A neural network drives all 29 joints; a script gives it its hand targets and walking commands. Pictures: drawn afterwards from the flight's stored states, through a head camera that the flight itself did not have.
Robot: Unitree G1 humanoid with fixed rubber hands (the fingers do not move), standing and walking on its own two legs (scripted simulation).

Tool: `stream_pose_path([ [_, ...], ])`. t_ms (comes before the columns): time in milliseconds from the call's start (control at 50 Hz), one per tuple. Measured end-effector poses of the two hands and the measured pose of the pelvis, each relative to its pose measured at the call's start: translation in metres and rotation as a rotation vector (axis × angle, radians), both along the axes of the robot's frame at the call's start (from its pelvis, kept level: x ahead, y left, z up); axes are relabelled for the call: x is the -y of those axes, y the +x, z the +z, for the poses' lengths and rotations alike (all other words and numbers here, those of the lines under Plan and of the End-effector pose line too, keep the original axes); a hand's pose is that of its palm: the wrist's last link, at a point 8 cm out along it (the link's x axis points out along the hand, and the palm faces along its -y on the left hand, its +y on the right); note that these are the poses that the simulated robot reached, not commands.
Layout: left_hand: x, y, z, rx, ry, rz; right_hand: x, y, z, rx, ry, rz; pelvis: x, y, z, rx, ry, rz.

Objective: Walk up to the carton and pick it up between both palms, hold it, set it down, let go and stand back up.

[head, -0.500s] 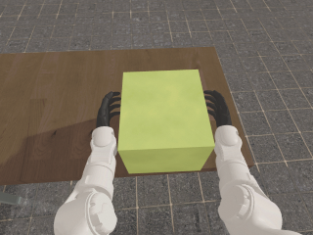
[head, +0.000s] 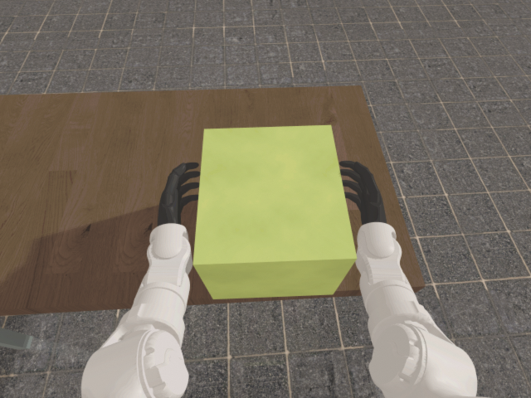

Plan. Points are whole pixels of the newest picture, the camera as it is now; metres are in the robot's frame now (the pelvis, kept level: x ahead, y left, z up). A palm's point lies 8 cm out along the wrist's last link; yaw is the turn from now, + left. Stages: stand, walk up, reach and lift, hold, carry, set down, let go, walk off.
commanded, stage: reach and lift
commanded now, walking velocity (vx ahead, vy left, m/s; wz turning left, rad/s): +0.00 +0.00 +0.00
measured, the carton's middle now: (270, 214) +0.43 -0.02 -0.05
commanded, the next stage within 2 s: none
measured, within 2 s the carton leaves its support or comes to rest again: leaves its support in 0.06 s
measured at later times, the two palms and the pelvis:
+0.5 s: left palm (170, 211) +0.40 +0.13 +0.03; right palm (379, 209) +0.38 -0.17 +0.04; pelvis -0.02 +0.01 +0.00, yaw -2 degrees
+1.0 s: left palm (158, 206) +0.39 +0.14 +0.07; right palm (383, 208) +0.37 -0.17 +0.07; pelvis -0.02 +0.01 +0.01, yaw -1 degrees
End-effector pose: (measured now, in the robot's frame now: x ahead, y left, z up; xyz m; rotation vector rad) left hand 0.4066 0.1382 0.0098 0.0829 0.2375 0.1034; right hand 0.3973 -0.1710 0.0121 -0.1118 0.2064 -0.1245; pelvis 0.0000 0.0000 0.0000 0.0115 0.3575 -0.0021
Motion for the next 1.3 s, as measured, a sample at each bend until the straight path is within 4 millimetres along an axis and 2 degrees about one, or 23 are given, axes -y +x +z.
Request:
stream_pose_path([
  [240,0.0,-0.004,0.005,0.023,-0.025,-0.003,-0.001,-0.005,0.014,0.026,-0.024,-0.005,-0.003,-0.005,0.001,0.01,-0.008,-0.003],
  [520,0.003,-0.008,0.025,0.037,-0.038,-0.01,0.002,-0.013,0.034,0.044,-0.013,-0.019,-0.008,-0.016,0.002,0.039,-0.014,-0.024],
  [740,-0.002,-0.018,0.036,0.017,-0.02,-0.009,-0.003,-0.023,0.04,0.026,0.011,-0.019,-0.011,-0.021,0.004,0.081,-0.016,-0.019],
  [1120,-0.004,-0.022,0.068,0.004,-0.016,-0.02,-0.005,-0.032,0.065,0.015,0.037,-0.036,-0.012,-0.018,0.009,0.213,-0.014,-0.022],
  [1300,-0.013,-0.028,0.081,0.012,-0.016,-0.005,-0.014,-0.033,0.075,0.022,0.069,-0.028,-0.013,-0.011,0.01,0.265,-0.012,-0.014],
])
